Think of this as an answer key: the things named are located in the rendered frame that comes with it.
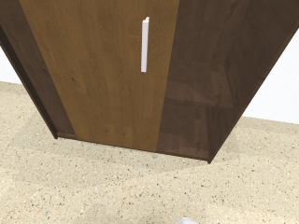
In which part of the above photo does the wardrobe door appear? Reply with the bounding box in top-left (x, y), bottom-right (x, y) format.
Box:
top-left (0, 0), bottom-right (75, 134)
top-left (19, 0), bottom-right (179, 152)

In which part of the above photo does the handle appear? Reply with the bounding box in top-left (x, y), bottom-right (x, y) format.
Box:
top-left (141, 17), bottom-right (150, 73)

